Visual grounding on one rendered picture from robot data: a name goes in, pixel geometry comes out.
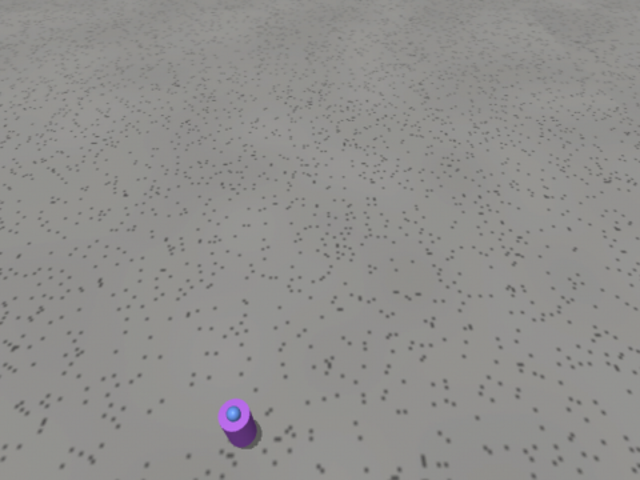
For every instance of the bottle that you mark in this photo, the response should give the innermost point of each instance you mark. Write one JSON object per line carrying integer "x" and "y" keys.
{"x": 236, "y": 420}

